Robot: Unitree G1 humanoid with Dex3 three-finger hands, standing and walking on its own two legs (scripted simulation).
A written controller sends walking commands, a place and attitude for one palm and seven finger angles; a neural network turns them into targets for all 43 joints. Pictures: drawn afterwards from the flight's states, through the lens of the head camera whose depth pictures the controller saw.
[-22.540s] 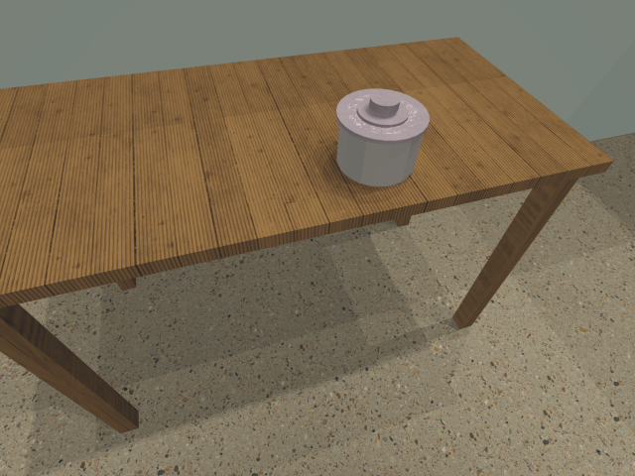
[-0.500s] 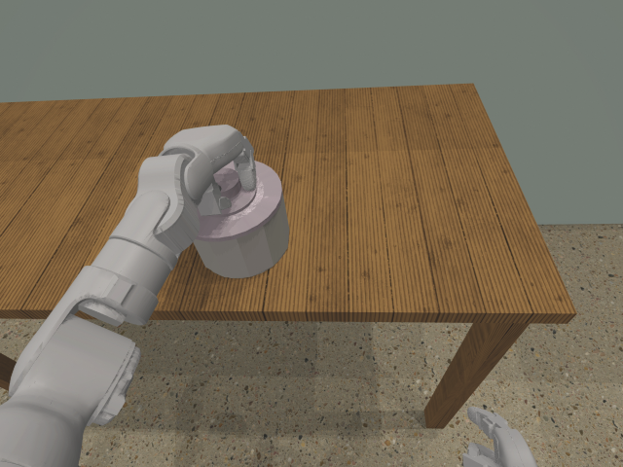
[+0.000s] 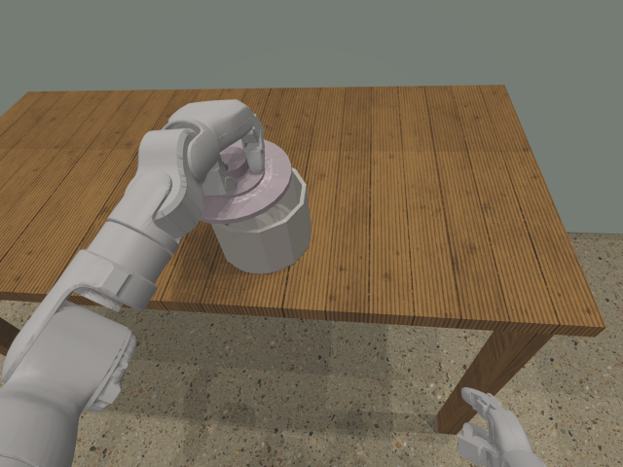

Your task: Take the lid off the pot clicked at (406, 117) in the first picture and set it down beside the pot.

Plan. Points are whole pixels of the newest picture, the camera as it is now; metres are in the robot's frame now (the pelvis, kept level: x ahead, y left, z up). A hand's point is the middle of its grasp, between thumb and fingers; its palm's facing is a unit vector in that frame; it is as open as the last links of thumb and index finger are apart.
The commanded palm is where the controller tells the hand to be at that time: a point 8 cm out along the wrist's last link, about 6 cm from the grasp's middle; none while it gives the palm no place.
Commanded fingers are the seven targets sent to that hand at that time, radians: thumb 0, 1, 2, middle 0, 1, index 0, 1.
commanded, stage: lift the lid straight up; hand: left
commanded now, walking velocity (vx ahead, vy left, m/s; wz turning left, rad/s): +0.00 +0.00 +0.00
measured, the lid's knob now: (228, 163) +0.46 +0.14 +0.15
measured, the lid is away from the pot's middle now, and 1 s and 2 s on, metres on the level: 0.02 0.01 0.11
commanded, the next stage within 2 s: move the lid sideways beside the pot in 1.16 s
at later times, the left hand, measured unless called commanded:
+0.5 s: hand (227, 131) +0.44 +0.12 +0.22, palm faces -0.21 -0.05 -0.98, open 6.5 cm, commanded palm +0.41 +0.12 +0.31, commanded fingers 0.00 0.50 1.20 -0.77 -0.90 -0.99 -1.00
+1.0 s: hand (222, 100) +0.44 +0.11 +0.26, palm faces -0.16 -0.04 -0.99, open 6.5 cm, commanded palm +0.42 +0.12 +0.34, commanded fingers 0.00 0.50 1.20 -0.77 -0.90 -0.99 -1.00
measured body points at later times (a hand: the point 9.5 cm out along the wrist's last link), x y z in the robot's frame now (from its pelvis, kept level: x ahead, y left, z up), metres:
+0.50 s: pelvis -0.01 +0.00 +0.00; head +0.01 -0.04 +0.45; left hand +0.44 +0.12 +0.27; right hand +0.16 -0.24 -0.12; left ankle +0.01 +0.11 -0.74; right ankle -0.01 -0.14 -0.74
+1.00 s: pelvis -0.01 +0.00 +0.00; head +0.01 -0.04 +0.45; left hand +0.44 +0.11 +0.31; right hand +0.18 -0.23 -0.11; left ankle +0.01 +0.11 -0.74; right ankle -0.01 -0.14 -0.74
